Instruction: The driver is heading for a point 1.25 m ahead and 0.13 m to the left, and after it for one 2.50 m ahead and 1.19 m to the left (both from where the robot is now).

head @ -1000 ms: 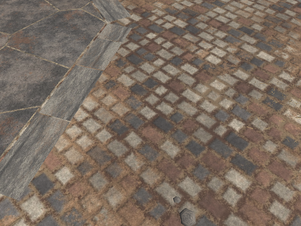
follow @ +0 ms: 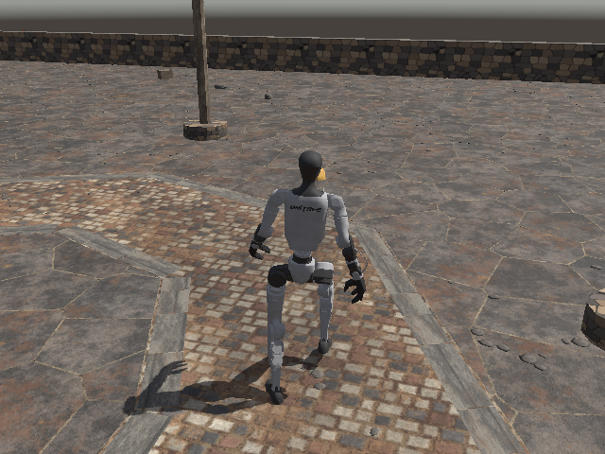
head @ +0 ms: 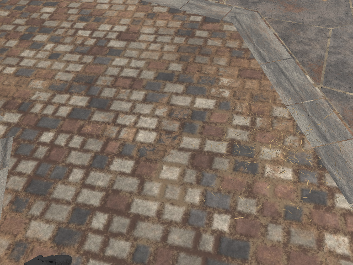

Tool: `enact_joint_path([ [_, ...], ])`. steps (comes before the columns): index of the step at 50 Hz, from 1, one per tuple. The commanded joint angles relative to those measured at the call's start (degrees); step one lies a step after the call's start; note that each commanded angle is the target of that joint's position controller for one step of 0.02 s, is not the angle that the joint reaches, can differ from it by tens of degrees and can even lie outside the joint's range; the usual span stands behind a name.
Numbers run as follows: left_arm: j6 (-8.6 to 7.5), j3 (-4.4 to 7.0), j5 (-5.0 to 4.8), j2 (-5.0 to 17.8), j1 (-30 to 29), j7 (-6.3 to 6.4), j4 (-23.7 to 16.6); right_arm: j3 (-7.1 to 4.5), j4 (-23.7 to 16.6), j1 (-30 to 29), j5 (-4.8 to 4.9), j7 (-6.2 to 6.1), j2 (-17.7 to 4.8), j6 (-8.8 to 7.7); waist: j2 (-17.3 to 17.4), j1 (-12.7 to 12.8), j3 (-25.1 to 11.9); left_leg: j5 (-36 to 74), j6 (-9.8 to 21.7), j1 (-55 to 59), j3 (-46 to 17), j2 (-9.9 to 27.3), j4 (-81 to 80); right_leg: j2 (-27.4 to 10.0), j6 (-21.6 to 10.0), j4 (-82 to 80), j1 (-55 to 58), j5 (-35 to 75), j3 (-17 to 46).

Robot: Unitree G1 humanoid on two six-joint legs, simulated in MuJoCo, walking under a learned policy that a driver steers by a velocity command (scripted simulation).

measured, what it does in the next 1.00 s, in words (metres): walks ahead, turning left: right foot, then left foot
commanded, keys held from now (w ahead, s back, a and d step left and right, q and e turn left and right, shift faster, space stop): w+shift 0.18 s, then w+q+shift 0.82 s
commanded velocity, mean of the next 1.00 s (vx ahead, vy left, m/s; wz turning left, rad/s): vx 1.00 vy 0.00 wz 0.37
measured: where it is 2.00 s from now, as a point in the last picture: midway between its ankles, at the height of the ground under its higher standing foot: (96, 97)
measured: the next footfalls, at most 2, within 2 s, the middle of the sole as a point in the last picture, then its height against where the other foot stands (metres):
right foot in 0.14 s outside the picture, level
left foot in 0.64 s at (190, 205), level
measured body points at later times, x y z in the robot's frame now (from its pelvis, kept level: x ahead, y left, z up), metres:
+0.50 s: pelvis +0.42 -0.08 +0.00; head +0.42 -0.09 +0.45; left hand +0.42 +0.16 -0.12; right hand +0.57 -0.34 -0.11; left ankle +0.67 +0.07 -0.63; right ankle +0.28 -0.12 -0.72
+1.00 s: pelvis +0.86 -0.07 +0.00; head +0.88 -0.04 +0.45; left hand +1.05 +0.23 -0.02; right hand +1.00 -0.30 -0.11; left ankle +0.72 -0.04 -0.72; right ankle +1.11 -0.16 -0.70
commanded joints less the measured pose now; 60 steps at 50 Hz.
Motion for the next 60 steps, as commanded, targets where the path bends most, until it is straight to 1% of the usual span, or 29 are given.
enact_joint_path([
  [1,-0.49,-0.65,0.16,0.45,-1.71,-1.71,-3.34,-0.95,-7.49,-9.86,0.4,-0.34,-8.58,-1.29,-1.62,4.48,9.3,16.87,9.42,-11.43,-1.15,14.66,-10.87,-0.76,-1.55,-9.64,7.88,5.57,-1.27],
  [4,-1.08,0.46,-0.29,3.04,-0.57,-2.07,-4.09,-1.69,-7.02,-6.8,0.71,-0.23,-13.17,0.23,2.84,7.11,6.08,56.73,10.15,-3.01,0.07,16.67,-1.67,6.59,-4.5,-14.91,17.37,-4.34,-7.54],
  [6,-0.89,4.3,-0.65,9.85,20.55,-1.48,1.44,-1.59,-7.59,-9.38,0.51,-0.3,-13.97,1.8,5.32,18.93,-5.29,73.98,10.22,-6.74,0.15,15.59,24.66,13.18,-7.86,-20.81,43.5,-7.18,-9.6],
  [7,-0.27,6.16,-0.9,14.5,31.49,-0.17,5.91,-0.26,-8.25,-9.54,0.06,-0.46,-9.96,1.15,-2.09,21.91,-8.13,46.51,7.58,-22.66,-1.58,10.29,49.07,10.85,-8.56,-21.65,61.6,-7.23,-1.03],
  [8,-1.05,5.88,0.11,19.48,25.31,-0.25,5.49,3.04,-11.2,1.27,0.97,0.6,2.42,-1.35,-26.45,7.23,-13.93,-8.82,5.83,-45.89,-8.77,-1.99,73.84,-3.53,-17.75,-37.34,73.27,-27.44,34.92],
  [9,-2.24,4.08,0.27,11.8,26.3,-1.19,4.27,2.59,-11.36,-2.99,3.26,1.1,-3.36,-3.98,-16.6,11.29,-21.55,-5.94,8.92,-48.09,-21.61,-0.17,75.49,-7.69,-17.29,-50.46,72.41,-43.43,50.25],
  [10,-3.34,3.22,1.33,8.53,24.92,-1.5,4.55,1.85,-12.67,-11.02,6.31,0.96,-5.43,-4.3,-8.85,12.15,-10.34,-2.71,10.36,-52.7,-20.27,1.3,74.78,-9.15,-14.47,-52.42,64.69,-40.83,46.28],
  [12,-5.3,1.73,2.32,4.19,15.43,-1.95,4.6,2.76,-12.65,-13.39,4.45,0.19,-1.87,-2.87,2.97,6.55,-3.51,4.45,11.32,-47.65,-21.66,7.43,67.13,-7.26,-10.81,-49.6,46.36,-29.66,32.3],
  [14,-6.27,0.95,2.87,1.71,10.39,-1.58,4.71,2.12,-10.04,-7.33,4.13,0.79,-1.36,0.25,1.14,2.5,-0.96,10.03,10.4,-41.96,-23.66,10.16,62.64,-4.05,-7.46,-50.31,36.5,-23.33,20.62],
  [17,-7.38,1.04,2.77,1.71,12.94,-0.6,7.23,1.86,-9.61,-9.77,3.83,0.63,-0.24,2.85,1.18,3.62,3.34,17.52,8.61,-46.69,-25.12,8.95,56.12,-1.47,-3.24,-53.64,35.7,-10.02,7.14],
  [23,-7.69,0.42,3.38,1.37,18.3,2.48,9.72,1.73,-12.61,-19.94,3.24,2.27,0.15,1.24,0.19,7.57,7.49,36.07,8.4,-50.33,-15.96,2.99,33.33,3.08,4.51,-58.05,44.38,11.52,-9.9],
  [27,-6.3,0.6,3.64,4.99,17.74,4.11,9.72,1.39,-14.77,-21.37,3.29,4.49,-0.29,0.07,-1.61,6.04,6.6,34.61,10.96,-44.53,-7.05,-1.86,23.14,1.55,7.96,-53.04,52.74,39.21,-14.2],
  [30,-4.01,2.05,3.44,10.44,14.1,6.35,8.67,-0.48,-14.03,-9.59,3.94,4.72,-4.08,1.68,-9.04,-2.43,-0.99,23.95,12.68,-29.15,-1.24,-6.51,26.48,-2.01,7.6,-33.71,55.76,75.05,-14.24],
  [32,-4.37,2.63,2.17,11.85,-0.7,4.98,4.74,-3.57,-6.41,21.15,3.35,2.71,-10.49,4.3,-4.44,-19.15,-8.97,23.91,19.15,1.19,-12.38,-1.4,21.53,1.72,5.8,7.27,39.27,60.58,-12.3],
  [33,-7.27,-0.91,2.1,-2.49,-6.19,2.04,1.7,-2.12,-3.09,21.42,1.31,2.54,-6.43,4.97,23.16,-13.97,-0.65,27.13,21.43,7.79,-19.05,-1.6,21.44,17.62,6.27,39.74,13.25,-26.27,-8.3],
  [34,-9.49,-3.34,-0.27,-8.36,7.67,0.48,-1.92,0.26,-8.43,8.28,-1.1,2.89,-4.04,2.62,24.35,1.48,-8.08,4.21,30.31,10.78,-50.22,6.2,15.8,16.91,3.92,47.71,-2.6,-33.87,8.07],
  [35,-11.32,-3.22,-0.59,-2.83,5.02,-0.47,-3.99,0.23,-11.04,7.32,-0.73,2.96,-0.86,2.11,13.9,-0.95,-11.53,-14.17,31.54,9.76,-61.39,10.54,2.38,15.54,0.41,41.78,-3.51,-28.17,11.42],
  [37,-10.83,-2.24,0.68,0.46,3.53,-0.31,-4.61,0.09,-13.7,-0.69,0.55,3.12,-1.86,0.29,-7.67,6.62,-2.3,-20.18,26.95,-9.32,-61.02,10.59,-4.61,9.79,-0.98,24.43,1.39,-18.28,10.73],
  [39,-8.47,-1.77,2.39,2.33,5.0,1.0,-3.86,-0.06,-16.56,-7.01,0.6,2.21,-3.37,-0.12,-8.15,9.61,2.23,-12.07,26.17,-24.99,-54.81,5.49,-5.86,7.19,2.72,16.13,8.79,-15.53,10.9],
  [43,-7.1,-2.3,4.0,0.98,-6.22,3.23,-8.33,0.3,-16.23,-5.06,2.67,-0.36,-2.1,0.35,-2.18,4.81,4.64,6.61,23.07,-37.32,-37.9,-2.77,-4.13,6.35,7.53,-11.41,20.62,-3.14,5.62],
  [47,-6.87,-1.38,0.59,-0.14,-11.56,2.86,-10.95,-0.28,-14.55,-1.15,3.71,-0.81,-2.99,1.98,5.58,-0.53,-0.09,3.42,18.25,-31.99,-38.49,-4.81,1.99,12.49,10.23,-31.33,31.19,5.5,4.19],
  [49,-7.44,0.13,-0.8,2.56,-11.23,2.62,-10.97,-0.4,-14.2,-0.46,3.78,-0.97,-2.04,2.37,8.08,-0.21,-0.87,4.03,16.85,-23.27,-41.93,-3.09,6.92,12.16,9.58,-36.41,31.08,2.67,6.6],
  [51,-8.48,2.5,-1.12,6.08,-1.33,2.43,-8.84,-0.44,-15.4,-3.11,2.9,-0.66,-1.63,2.57,9.02,6.36,-6.5,18.32,13.97,-18.81,-40.89,-2.99,19.91,10.88,6.16,-37.52,40.96,-1.21,6.23],
  [52,-8.63,3.43,-0.64,8.09,12.46,2.61,-6.6,0.53,-17.64,-6.31,1.38,0.0,0.66,2.47,7.82,13.28,-15.85,19.19,11.87,-26.29,-37.0,-3.84,36.56,4.01,2.7,-31.98,58.8,-6.92,10.8],
  [53,-8.24,4.07,2.03,12.85,21.56,2.29,-5.0,2.58,-20.24,0.2,2.27,0.51,7.27,1.94,-14.04,10.72,-26.52,-8.89,8.94,-45.63,-29.64,-10.11,56.59,-11.31,-7.11,-39.41,80.38,-29.6,41.72],
  [54,-8.16,4.07,1.94,11.92,20.55,1.36,-3.89,3.26,-20.96,1.98,5.06,0.15,3.81,1.66,-25.73,9.85,-24.26,-9.45,8.91,-58.12,-26.1,-4.07,67.29,-16.77,-10.22,-45.67,80.64,-50.17,60.58],
  [55,-7.42,3.07,1.76,5.91,17.72,1.72,-4.57,2.51,-20.12,-3.13,4.53,-0.15,-0.07,2.11,-16.28,11.88,-13.97,-3.46,8.8,-62.39,-24.53,-1.09,70.69,-13.04,-8.11,-46.5,73.73,-49.7,52.59],
  [57,-6.23,2.59,2.45,5.02,17.82,1.55,-1.31,2.51,-22.39,-13.78,1.05,0.39,-0.25,1.62,0.36,12.06,-3.42,1.27,9.19,-58.92,-21.65,1.49,66.62,-6.68,-5.46,-46.47,58.94,-27.15,34.06],
  [60,-6.4,0.62,2.05,-0.02,15.36,0.27,2.18,2.94,-23.55,-14.27,2.86,1.43,2.51,2.12,-3.0,6.8,1.12,0.89,9.64,-53.35,-22.73,3.87,59.44,-3.12,-5.46,-49.55,46.97,-17.0,23.17],
])
Keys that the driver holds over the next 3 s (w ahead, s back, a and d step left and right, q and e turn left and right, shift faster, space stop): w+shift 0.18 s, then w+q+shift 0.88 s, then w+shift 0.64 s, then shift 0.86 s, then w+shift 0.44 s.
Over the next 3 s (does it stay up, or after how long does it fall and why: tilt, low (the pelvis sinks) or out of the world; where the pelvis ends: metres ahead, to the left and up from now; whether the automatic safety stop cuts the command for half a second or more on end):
stays up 1.79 0.61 0.01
